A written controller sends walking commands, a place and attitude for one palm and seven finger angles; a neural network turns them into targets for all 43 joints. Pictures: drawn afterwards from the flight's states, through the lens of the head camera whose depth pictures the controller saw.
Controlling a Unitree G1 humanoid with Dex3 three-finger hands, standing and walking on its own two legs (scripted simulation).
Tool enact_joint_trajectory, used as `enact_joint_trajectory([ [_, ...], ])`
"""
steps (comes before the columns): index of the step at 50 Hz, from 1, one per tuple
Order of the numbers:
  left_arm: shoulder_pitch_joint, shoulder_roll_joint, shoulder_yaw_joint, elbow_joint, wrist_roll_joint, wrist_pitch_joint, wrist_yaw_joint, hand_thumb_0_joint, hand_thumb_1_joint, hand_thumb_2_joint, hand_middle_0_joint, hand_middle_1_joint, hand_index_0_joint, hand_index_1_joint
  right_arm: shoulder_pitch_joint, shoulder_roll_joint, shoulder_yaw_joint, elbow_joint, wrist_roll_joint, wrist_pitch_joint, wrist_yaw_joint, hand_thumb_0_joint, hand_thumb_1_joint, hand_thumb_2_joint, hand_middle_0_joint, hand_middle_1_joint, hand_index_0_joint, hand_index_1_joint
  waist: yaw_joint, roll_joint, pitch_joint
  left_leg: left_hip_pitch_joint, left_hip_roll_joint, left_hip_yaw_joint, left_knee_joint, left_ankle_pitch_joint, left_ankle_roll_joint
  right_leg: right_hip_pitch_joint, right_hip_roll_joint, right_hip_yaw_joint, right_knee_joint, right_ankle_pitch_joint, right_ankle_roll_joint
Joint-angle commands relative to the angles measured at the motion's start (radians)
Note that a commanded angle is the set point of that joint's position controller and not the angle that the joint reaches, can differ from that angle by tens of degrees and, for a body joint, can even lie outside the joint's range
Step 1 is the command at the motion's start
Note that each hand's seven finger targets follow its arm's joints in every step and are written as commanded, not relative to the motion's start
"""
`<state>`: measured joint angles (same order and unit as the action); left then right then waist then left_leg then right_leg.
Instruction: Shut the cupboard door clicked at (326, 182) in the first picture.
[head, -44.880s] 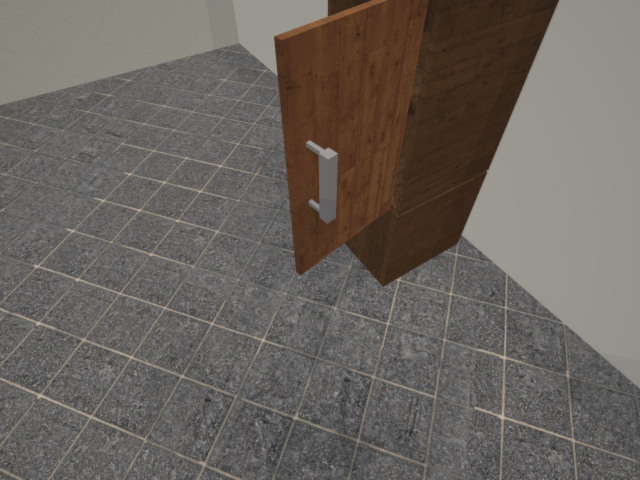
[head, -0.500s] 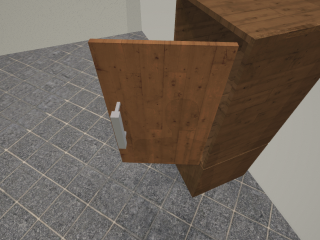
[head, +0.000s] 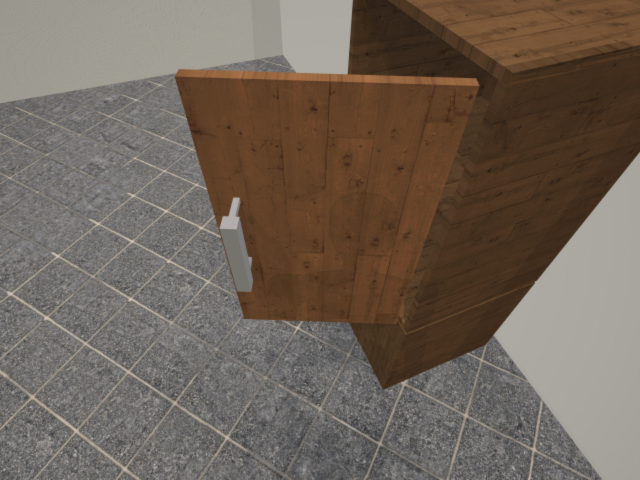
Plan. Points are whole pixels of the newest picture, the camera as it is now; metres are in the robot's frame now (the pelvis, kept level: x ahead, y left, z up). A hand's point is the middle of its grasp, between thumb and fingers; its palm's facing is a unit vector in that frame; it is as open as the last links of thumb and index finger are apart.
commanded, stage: raise the hand and make a fist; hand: left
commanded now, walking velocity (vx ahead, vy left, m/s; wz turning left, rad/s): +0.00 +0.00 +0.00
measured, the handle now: (240, 246) +0.47 +0.16 -0.03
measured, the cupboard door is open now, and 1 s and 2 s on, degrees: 66 66 66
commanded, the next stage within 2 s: bring the fist close to the handle in 1.88 s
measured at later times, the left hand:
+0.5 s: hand out of the picture +0.11 +0.19 -0.07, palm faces +0.13 -0.99 -0.05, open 5.6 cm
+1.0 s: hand (172, 467) +0.15 +0.19 -0.06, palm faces -0.04 -1.00 -0.02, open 3.4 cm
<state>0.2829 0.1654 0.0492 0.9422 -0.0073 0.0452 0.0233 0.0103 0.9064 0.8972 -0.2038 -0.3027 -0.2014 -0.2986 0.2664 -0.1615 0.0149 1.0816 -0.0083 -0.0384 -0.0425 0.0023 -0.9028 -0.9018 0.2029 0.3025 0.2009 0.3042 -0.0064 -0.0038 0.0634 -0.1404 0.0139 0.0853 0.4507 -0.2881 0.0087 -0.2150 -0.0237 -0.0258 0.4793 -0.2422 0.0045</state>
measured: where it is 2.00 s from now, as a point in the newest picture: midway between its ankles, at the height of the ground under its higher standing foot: outside the picture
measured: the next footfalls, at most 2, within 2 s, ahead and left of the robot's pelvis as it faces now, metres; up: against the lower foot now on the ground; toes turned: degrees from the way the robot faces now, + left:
none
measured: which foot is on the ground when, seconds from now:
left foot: down 0.00-1.00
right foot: down 0.00-1.00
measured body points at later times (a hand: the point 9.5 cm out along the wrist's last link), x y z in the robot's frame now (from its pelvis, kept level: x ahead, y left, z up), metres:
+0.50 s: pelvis -0.06 -0.02 -0.12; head +0.01 +0.00 +0.33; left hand +0.09 +0.24 -0.06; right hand +0.20 -0.24 -0.15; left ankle -0.03 +0.11 -0.74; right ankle +0.01 -0.12 -0.74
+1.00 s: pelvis -0.05 +0.01 -0.11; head +0.02 +0.02 +0.34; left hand +0.14 +0.24 -0.06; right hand +0.14 -0.23 -0.17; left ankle -0.03 +0.11 -0.74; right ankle +0.01 -0.12 -0.74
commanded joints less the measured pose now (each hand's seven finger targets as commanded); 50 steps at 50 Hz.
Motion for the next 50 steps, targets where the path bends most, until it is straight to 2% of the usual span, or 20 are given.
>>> enact_joint_trajectory([
  [1,-0.080,0.181,0.047,-1.055,-0.162,-0.216,0.078,0.000,0.900,0.900,-0.237,-0.340,-0.237,-0.340,-0.062,-0.206,-0.016,-0.301,0.036,-0.295,-0.078,0.000,-0.900,-0.900,0.200,0.300,0.200,0.300,0.020,0.268,-0.465,0.189,0.048,-0.080,0.041,0.699,-0.039,-0.024,0.031,-0.059,0.111,0.110,-0.030],
  [2,0.157,-0.104,-0.106,-0.814,-0.165,-0.127,0.058,0.000,0.900,0.900,-0.255,-0.360,-0.255,-0.360,-0.046,-0.153,-0.028,-0.289,0.045,-0.309,-0.041,0.000,-0.900,-0.900,0.200,0.300,0.200,0.300,-0.018,0.168,-0.272,0.051,0.051,-0.095,0.015,0.562,-0.034,-0.088,0.009,-0.065,0.082,0.078,-0.011],
  [3,-0.091,0.015,-0.044,-0.946,-0.164,-0.167,0.065,0.000,0.900,0.900,-0.273,-0.380,-0.273,-0.380,-0.036,-0.213,-0.057,-0.340,0.046,-0.322,-0.024,0.000,-0.900,-0.900,0.200,0.300,0.200,0.300,-0.052,0.118,-0.115,-0.085,0.029,-0.121,0.049,0.323,-0.030,-0.126,-0.002,-0.056,0.062,0.113,-0.011],
  [5,-0.001,0.033,0.033,-0.768,-0.159,-0.276,0.017,0.000,0.900,0.900,-0.310,-0.420,-0.310,-0.420,-0.056,-0.214,-0.074,-0.397,0.026,-0.326,-0.014,0.000,-0.900,-0.900,0.200,0.300,0.200,0.300,-0.051,-0.134,0.052,-0.302,-0.006,-0.121,0.118,0.080,-0.015,-0.283,0.003,-0.083,0.084,-0.030,-0.012],
  [7,0.219,-0.027,0.047,-0.590,-0.192,-0.409,-0.081,0.000,0.900,0.900,-0.347,-0.460,-0.347,-0.460,-0.074,-0.191,-0.082,-0.469,0.022,-0.331,0.010,0.000,-0.900,-0.900,0.200,0.300,0.200,0.300,0.013,-0.299,0.063,-0.450,-0.032,-0.099,0.207,-0.038,-0.021,-0.371,-0.001,-0.070,0.140,-0.199,-0.017],
  [8,0.276,-0.012,0.088,-0.579,-0.220,-0.492,-0.140,0.000,0.900,0.900,-0.365,-0.480,-0.365,-0.480,-0.079,-0.191,-0.094,-0.494,0.012,-0.333,0.021,0.000,-0.900,-0.900,0.200,0.300,0.200,0.300,0.041,-0.354,0.004,-0.507,-0.042,-0.088,0.274,-0.055,-0.024,-0.387,-0.004,-0.045,0.188,-0.223,-0.020],
  [10,0.324,0.021,0.122,-0.613,-0.259,-0.644,-0.278,0.000,0.900,0.900,-0.402,-0.520,-0.402,-0.520,-0.106,-0.203,-0.108,-0.559,0.006,-0.326,0.045,0.000,-0.900,-0.900,0.200,0.300,0.200,0.300,0.073,-0.312,-0.118,-0.602,-0.059,-0.065,0.384,-0.069,-0.034,-0.367,-0.020,0.009,0.286,-0.192,-0.032],
  [13,0.270,0.153,0.222,-0.645,-0.258,-0.741,-0.411,0.000,0.900,0.900,-0.457,-0.580,-0.457,-0.580,-0.137,-0.213,-0.121,-0.641,0.020,-0.308,0.063,0.000,-0.900,-0.900,0.200,0.300,0.200,0.300,0.098,-0.074,-0.264,-0.697,-0.070,-0.043,0.514,-0.044,-0.024,-0.393,-0.036,0.074,0.424,-0.103,-0.048],
  [17,0.000,0.228,0.243,-1.018,-0.304,-0.719,-0.386,0.000,0.900,0.900,-0.530,-0.660,-0.530,-0.660,-0.158,-0.213,-0.110,-0.745,0.019,-0.299,0.039,0.000,-0.900,-0.900,0.200,0.300,0.200,0.300,0.074,0.128,-0.419,-0.723,-0.058,-0.052,0.592,-0.132,0.003,-0.498,-0.021,0.117,0.472,-0.319,-0.041],
  [20,-0.087,0.207,0.191,-1.304,-0.315,-0.769,-0.330,0.000,0.900,0.900,-0.585,-0.720,-0.585,-0.720,-0.122,-0.199,-0.095,-0.733,0.013,-0.306,0.017,0.000,-0.900,-0.900,0.200,0.300,0.200,0.300,0.021,0.190,-0.504,-0.672,-0.040,-0.083,0.646,-0.106,0.018,-0.545,-0.001,0.102,0.507,-0.270,-0.042],
  [23,-0.082,0.129,0.061,-1.341,-0.302,-0.761,-0.335,0.000,0.900,0.900,-0.640,-0.780,-0.640,-0.780,-0.096,-0.212,-0.085,-0.703,0.014,-0.306,-0.008,0.000,-0.900,-0.900,0.200,0.300,0.200,0.300,-0.052,0.091,-0.434,-0.715,-0.020,-0.110,0.687,-0.146,0.029,-0.631,0.020,0.080,0.519,-0.296,-0.035],
  [25,-0.080,0.144,0.039,-1.275,-0.292,-0.704,-0.360,0.000,0.900,0.900,-0.677,-0.820,-0.677,-0.820,-0.083,-0.225,-0.078,-0.691,0.023,-0.298,-0.023,0.000,-0.900,-0.900,0.200,0.300,0.200,0.300,-0.076,0.062,-0.377,-0.773,-0.018,-0.118,0.699,-0.207,0.028,-0.653,0.022,0.082,0.499,-0.368,-0.028],
  [28,0.028,0.160,0.061,-1.091,-0.276,-0.529,-0.406,0.000,0.900,0.900,-0.732,-0.880,-0.732,-0.880,-0.079,-0.224,-0.073,-0.700,0.047,-0.271,-0.036,0.000,-0.900,-0.900,0.200,0.300,0.200,0.300,-0.048,-0.024,-0.328,-0.840,-0.019,-0.116,0.677,-0.252,0.024,-0.629,0.014,0.082,0.456,-0.446,-0.018],
  [31,0.149,0.214,0.179,-1.032,-0.296,-0.351,-0.406,0.000,0.900,0.900,-0.787,-0.940,-0.787,-0.940,-0.113,-0.212,-0.076,-0.748,0.063,-0.232,-0.039,0.000,-0.900,-0.900,0.200,0.300,0.200,0.300,0.038,-0.068,-0.412,-0.842,-0.033,-0.101,0.636,-0.205,0.020,-0.491,0.001,0.096,0.428,-0.443,-0.014],
  [33,0.150,0.226,0.245,-1.133,-0.323,-0.307,-0.369,0.000,0.900,0.900,-0.823,-0.980,-0.823,-0.980,-0.132,-0.188,-0.075,-0.779,0.061,-0.217,-0.036,0.000,-0.900,-0.900,0.200,0.300,0.200,0.300,0.068,-0.070,-0.478,-0.801,-0.040,-0.099,0.612,-0.133,0.014,-0.421,-0.004,0.078,0.443,-0.344,-0.010],
  [36,0.138,0.233,0.305,-1.253,-0.337,-0.371,-0.268,0.000,0.900,0.900,-0.878,-1.040,-0.878,-1.040,-0.135,-0.157,-0.069,-0.772,0.043,-0.219,-0.035,0.000,-0.900,-0.900,0.200,0.300,0.200,0.300,0.094,-0.046,-0.500,-0.760,-0.028,-0.114,0.592,-0.046,0.007,-0.398,0.013,0.034,0.496,-0.202,-0.022],
  [40,0.122,0.147,0.174,-1.246,-0.289,-0.529,-0.228,0.000,0.900,0.900,-0.952,-1.120,-0.952,-1.120,-0.090,-0.165,-0.065,-0.727,0.021,-0.241,-0.017,0.000,-0.900,-0.900,0.200,0.300,0.200,0.300,0.026,0.016,-0.402,-0.726,-0.019,-0.128,0.582,-0.051,0.002,-0.551,0.025,-0.025,0.550,-0.158,-0.028],
  [44,0.093,0.118,0.054,-1.176,-0.258,-0.559,-0.302,0.000,0.900,0.900,-1.025,-1.200,-1.025,-1.200,-0.063,-0.209,-0.065,-0.723,0.025,-0.252,-0.015,0.000,-0.900,-0.900,0.200,0.300,0.200,0.300,-0.031,0.041,-0.325,-0.739,-0.019,-0.149,0.566,-0.200,0.006,-0.658,0.024,-0.033,0.534,-0.291,-0.032],
  [46,0.094,0.141,0.059,-1.163,-0.264,-0.529,-0.339,0.000,0.900,0.900,-1.062,-1.240,-1.062,-1.240,-0.058,-0.223,-0.066,-0.737,0.034,-0.256,-0.022,0.000,-0.900,-0.900,0.200,0.300,0.200,0.300,-0.026,0.037,-0.321,-0.743,-0.022,-0.153,0.552,-0.229,0.010,-0.645,0.025,-0.024,0.518,-0.309,-0.036],
  [50,0.105,0.235,0.193,-1.262,-0.290,-0.494,-0.325,0.000,0.900,0.900,-1.135,-1.320,-1.135,-1.320,-0.058,-0.218,-0.073,-0.762,0.036,-0.245,-0.030,0.000,-0.900,-0.900,0.200,0.300,0.200,0.300,0.028,0.055,-0.450,-0.684,-0.026,-0.146,0.529,-0.148,0.007,-0.550,0.026,-0.032,0.527,-0.238,-0.037],
])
